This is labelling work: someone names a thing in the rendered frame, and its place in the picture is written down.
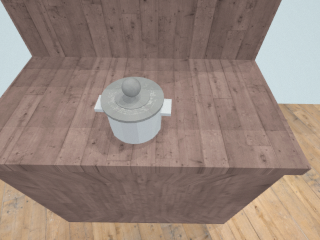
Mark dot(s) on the lid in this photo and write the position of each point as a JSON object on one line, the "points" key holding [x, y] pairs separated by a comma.
{"points": [[119, 107]]}

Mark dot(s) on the knob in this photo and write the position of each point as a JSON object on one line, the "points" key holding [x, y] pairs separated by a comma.
{"points": [[131, 87]]}

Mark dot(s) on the pot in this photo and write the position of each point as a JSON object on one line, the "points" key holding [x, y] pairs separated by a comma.
{"points": [[140, 132]]}

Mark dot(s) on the table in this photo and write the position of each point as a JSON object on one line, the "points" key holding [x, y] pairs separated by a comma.
{"points": [[225, 143]]}

